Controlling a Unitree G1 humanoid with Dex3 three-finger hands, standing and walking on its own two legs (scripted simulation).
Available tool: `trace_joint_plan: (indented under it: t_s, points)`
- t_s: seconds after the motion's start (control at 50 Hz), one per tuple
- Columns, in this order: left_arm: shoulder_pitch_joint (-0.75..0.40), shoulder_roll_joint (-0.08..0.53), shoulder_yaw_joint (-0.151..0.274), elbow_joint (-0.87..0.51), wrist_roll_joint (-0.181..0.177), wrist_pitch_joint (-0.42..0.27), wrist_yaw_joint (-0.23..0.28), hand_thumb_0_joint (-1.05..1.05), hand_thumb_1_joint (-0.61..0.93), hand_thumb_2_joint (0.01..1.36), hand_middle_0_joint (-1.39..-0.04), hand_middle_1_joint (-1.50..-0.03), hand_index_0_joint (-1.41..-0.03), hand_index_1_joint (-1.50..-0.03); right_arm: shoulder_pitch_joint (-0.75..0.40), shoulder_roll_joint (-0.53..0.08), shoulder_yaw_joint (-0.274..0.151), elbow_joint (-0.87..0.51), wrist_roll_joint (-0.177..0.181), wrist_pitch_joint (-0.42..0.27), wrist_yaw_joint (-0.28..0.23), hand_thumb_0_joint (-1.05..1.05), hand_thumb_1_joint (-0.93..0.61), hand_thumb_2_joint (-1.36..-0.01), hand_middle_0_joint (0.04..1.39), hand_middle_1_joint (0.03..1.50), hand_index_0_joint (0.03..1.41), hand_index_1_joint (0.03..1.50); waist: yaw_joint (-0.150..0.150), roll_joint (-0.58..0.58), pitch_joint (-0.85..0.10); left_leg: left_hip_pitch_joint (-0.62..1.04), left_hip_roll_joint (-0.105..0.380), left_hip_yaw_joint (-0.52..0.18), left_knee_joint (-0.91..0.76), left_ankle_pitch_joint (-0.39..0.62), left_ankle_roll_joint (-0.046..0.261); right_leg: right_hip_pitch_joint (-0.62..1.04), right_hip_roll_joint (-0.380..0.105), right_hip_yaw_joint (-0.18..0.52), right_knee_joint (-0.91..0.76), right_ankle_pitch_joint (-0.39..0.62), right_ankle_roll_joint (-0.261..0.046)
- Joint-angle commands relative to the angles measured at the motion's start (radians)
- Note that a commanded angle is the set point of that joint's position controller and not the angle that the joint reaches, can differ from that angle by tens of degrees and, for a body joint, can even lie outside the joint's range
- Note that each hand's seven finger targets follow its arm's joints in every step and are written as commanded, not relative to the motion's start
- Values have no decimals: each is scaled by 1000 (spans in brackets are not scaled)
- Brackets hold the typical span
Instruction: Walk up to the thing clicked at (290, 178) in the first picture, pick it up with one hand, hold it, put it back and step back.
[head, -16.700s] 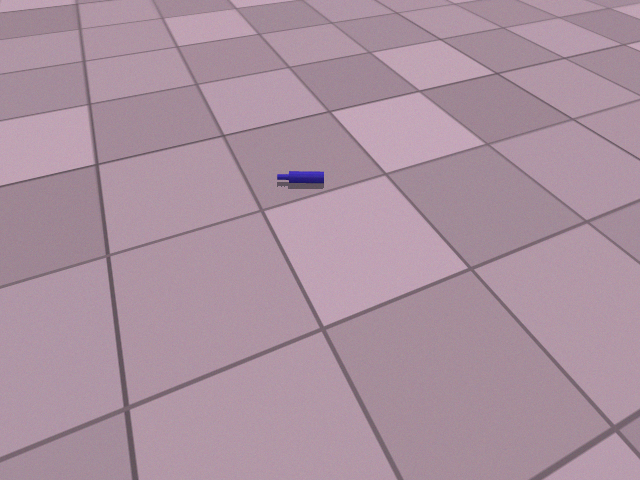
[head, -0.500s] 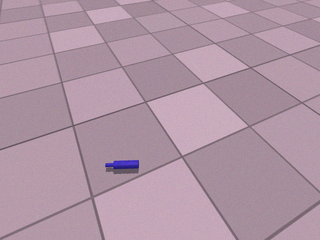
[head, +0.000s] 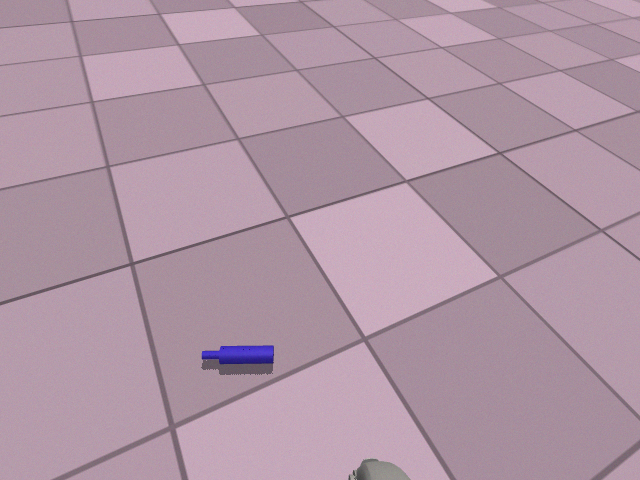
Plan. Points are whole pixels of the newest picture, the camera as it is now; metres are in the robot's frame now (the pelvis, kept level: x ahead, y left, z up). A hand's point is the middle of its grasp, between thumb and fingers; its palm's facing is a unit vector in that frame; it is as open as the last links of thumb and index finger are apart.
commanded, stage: walk up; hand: left
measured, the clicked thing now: (238, 354) +0.63 +0.22 -0.75
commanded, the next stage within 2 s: none
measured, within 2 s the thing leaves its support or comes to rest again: neither
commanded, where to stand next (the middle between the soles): +0.24 -0.05 m, yaw +0 degrees
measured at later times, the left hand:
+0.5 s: hand (183, 406) +0.26 +0.20 -0.15, palm faces -0.03 -0.93 -0.36, open 7.4 cm
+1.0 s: hand (178, 443) +0.21 +0.20 -0.16, palm faces -0.02 -0.90 -0.43, open 7.4 cm
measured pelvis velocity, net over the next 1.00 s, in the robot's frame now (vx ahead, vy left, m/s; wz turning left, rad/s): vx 0.17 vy -0.07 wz -0.03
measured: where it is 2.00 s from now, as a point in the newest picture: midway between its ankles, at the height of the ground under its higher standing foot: outside the picture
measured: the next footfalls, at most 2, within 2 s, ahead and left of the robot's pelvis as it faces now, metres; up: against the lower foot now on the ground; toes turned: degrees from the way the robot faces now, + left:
right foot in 0.18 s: +0.22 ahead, -0.16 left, +0.00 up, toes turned -4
left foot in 0.56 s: +0.31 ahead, +0.07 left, +0.00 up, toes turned +1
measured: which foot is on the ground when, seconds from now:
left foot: down 0.00-0.22, up 0.24-0.54, down 0.56-0.92, up 0.94-1.00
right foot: up 0.00-0.16, down 0.18-0.60, up 0.62-0.86, down 0.88-1.00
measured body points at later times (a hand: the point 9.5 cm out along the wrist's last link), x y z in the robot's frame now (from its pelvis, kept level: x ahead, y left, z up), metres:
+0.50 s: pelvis +0.17 -0.05 -0.01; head +0.21 -0.06 +0.44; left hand +0.26 +0.25 -0.12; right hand +0.25 -0.37 -0.13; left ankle +0.24 +0.09 -0.71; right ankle +0.18 -0.16 -0.74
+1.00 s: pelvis +0.17 -0.07 -0.02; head +0.20 -0.09 +0.43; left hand +0.21 +0.25 -0.13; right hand +0.29 -0.38 -0.15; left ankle +0.23 +0.08 -0.72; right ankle +0.13 -0.19 -0.74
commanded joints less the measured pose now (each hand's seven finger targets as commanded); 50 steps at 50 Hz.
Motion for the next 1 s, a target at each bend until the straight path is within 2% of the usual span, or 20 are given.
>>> trace_joint_plan:
  t_s: [0.0, 0.08, 0.16, 0.18, 0.2, 0.24, 0.32, 0.4, 0.46, 0.54, 0.58, 0.6, 0.68, 0.78, 0.84, 0.86, 0.88, 0.9, 0.92, 0.98]
  points:
    - [-91, 161, 33, -119, 5, -31, -11, 0, 900, 900, -200, -300, -200, -300, -28, -296, -70, -109, 14, -36, -22, 0, -900, -900, 200, 300, 200, 300, -22, 200, 81, -54, 238, -177, -239, -146, 173, -50, -61, -26, -160, 70, 5]
    - [-145, 134, 31, -149, 7, -43, -15, 0, 900, 900, -200, -300, -200, -300, 9, -296, -65, -127, 16, -27, -19, 0, -900, -900, 200, 300, 200, 300, -38, 197, 54, -37, 218, -123, -135, 91, 159, 48, -34, -97, -280, 84, -23]
    - [78, 167, 61, -97, 3, -66, 10, 0, 900, 900, -200, -300, -200, -300, 20, -240, -40, -167, 28, -16, -26, 0, -900, -900, 200, 300, 200, 300, 81, 41, -118, -105, 143, -32, 288, 388, 93, 439, 20, -121, -409, 106, -69]
    - [174, 230, 87, -92, 12, -71, 22, 0, 900, 900, -200, -300, -200, -300, 57, -190, -22, -182, 35, -19, -32, 0, -900, -900, 200, 300, 200, 300, 122, -142, -193, -236, 69, 7, 561, 221, 50, 577, -123, 82, -466, 77, -119]
    - [160, 279, 92, -121, 3, -72, 30, 0, 900, 900, -200, -300, -200, -300, 97, -144, -1, -197, 42, -17, -35, 0, -900, -900, 200, 300, 200, 300, 93, -273, -177, -465, -67, -11, 690, -253, 12, 664, -327, 445, -560, 86, -206]
    - [114, 271, 89, -148, -24, -59, 36, 0, 900, 900, -200, -300, -200, -300, 36, -270, -32, -167, 37, -12, -54, 0, -900, -900, 200, 300, 200, 300, 104, -137, -82, -473, -6, -107, 827, -294, 18, 496, -379, 478, -583, 169, -323]
    - [1, 177, 47, -189, -29, -64, 53, 0, 900, 900, -200, -300, -200, -300, 85, -204, -18, -132, 44, 0, -41, 0, -900, -900, 200, 300, 200, 300, 18, -81, -21, -365, 23, -123, 709, -155, 2, 292, -213, 90, -531, 496, -235]
    - [-43, 145, 21, -216, -14, -68, 75, 0, 900, 900, -200, -300, -200, -300, 40, -166, -8, -127, 41, 14, -46, 0, -900, -900, 200, 300, 200, 300, 21, -58, -22, -309, 12, -74, 473, -64, -42, 246, -197, -29, -480, 787, -236]
    - [-75, 163, 17, -220, -19, -52, 79, 0, 900, 900, -200, -300, -200, -300, 10, -162, -8, -115, 34, 11, -54, 0, -900, -900, 200, 300, 200, 300, 29, -72, -89, -229, 14, -36, 305, 27, -38, 277, -211, -19, -379, 722, -211]
    - [-104, 137, -5, -221, -45, -13, 83, 0, 900, 900, -200, -300, -200, -300, -4, -235, -36, -118, 11, 14, -63, 0, -900, -900, 200, 300, 200, 300, -13, 97, -120, -48, 57, -125, 90, 434, 25, 114, -121, -48, -168, 311, -100]
    - [-26, 117, -6, -196, -60, 18, 92, 0, 900, 900, -200, -300, -200, -300, -80, -317, -44, -164, 15, 19, -66, 0, -900, -900, 200, 300, 200, 300, 22, 246, -160, -94, 346, -500, -11, 586, 216, 103, 70, -30, 117, -324, -29]
    - [-10, 136, -3, -177, -53, 33, 102, 0, 900, 900, -200, -300, -200, -300, -107, -329, -48, -164, 22, 21, -70, 0, -900, -900, 200, 300, 200, 300, 17, 253, -177, -106, 390, -555, -1, 519, 291, 125, 35, 26, 197, -383, -27]
    - [-27, 144, 11, -134, -46, 30, 90, 0, 900, 900, -200, -300, -200, -300, -179, -272, -34, -177, 19, 38, -74, 0, -900, -900, 200, 300, 200, 300, 28, 250, -153, -171, 233, -290, 38, 399, 193, 100, 52, 38, 213, -289, -40]
    - [-22, 131, 9, -105, -35, 3, 92, 0, 900, 900, -200, -300, -200, -300, -176, -261, -32, -175, 2, 62, -56, 0, -900, -900, 200, 300, 200, 300, 2, 279, -197, -65, 214, -280, 85, 244, 190, 128, 27, -70, -89, -265, 1]
    - [49, 101, 9, -42, -20, -23, 101, 0, 900, 900, -200, -300, -200, -300, -233, -235, -20, -171, 12, 86, -44, 0, -900, -900, 200, 300, 200, 300, 58, 223, -188, -145, 173, -224, 212, 232, 146, 301, 42, -94, -487, -33, -9]
    - [17, 137, 12, -51, -3, -37, 106, 0, 900, 900, -200, -300, -200, -300, -245, -196, -5, -170, 27, 91, -40, 0, -900, -900, 200, 300, 200, 300, 55, 159, -148, -242, 142, -194, 284, 237, 96, 336, -23, 24, -535, 27, -22]
    - [-21, 209, 27, -76, 15, -50, 110, 0, 900, 900, -200, -300, -200, -300, -237, -148, 10, -181, 39, 89, -36, 0, -900, -900, 200, 300, 200, 300, 37, -40, -102, -403, 37, -134, 384, 83, 25, 332, -210, 315, -564, 99, -76]
    - [-109, 313, 42, -100, 14, -45, 110, 0, 900, 900, -200, -300, -200, -300, -283, -192, -9, -182, 36, 93, -49, 0, -900, -900, 200, 300, 200, 300, 41, -110, -54, -377, -15, -154, 444, -271, 3, 157, -370, 433, -571, 140, -229]
    - [-160, 319, 41, -116, 13, -45, 107, 0, 900, 900, -200, -300, -200, -300, -271, -231, -28, -155, 26, 93, -55, 0, -900, -900, 200, 300, 200, 300, 28, -107, -4, -279, 10, -190, 517, -293, -9, 34, -390, 437, -548, 182, -266]
    - [-152, 178, 15, -97, 5, -59, 105, 0, 900, 900, -200, -300, -200, -300, -268, -180, -9, -116, 40, 77, -38, 0, -900, -900, 200, 300, 200, 300, 12, -70, 15, -362, -24, -150, 422, -188, 9, 274, -203, 116, -434, 544, -144]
